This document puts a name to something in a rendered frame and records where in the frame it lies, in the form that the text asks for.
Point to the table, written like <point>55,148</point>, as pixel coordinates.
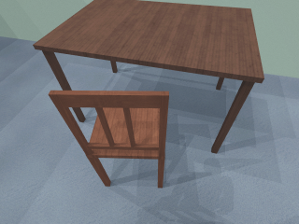
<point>206,40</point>

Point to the chair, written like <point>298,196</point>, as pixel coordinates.
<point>129,125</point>

